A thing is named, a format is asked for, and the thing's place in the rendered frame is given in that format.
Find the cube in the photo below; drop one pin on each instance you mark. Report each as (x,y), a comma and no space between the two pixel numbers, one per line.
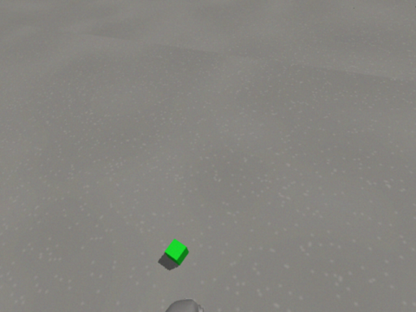
(176,251)

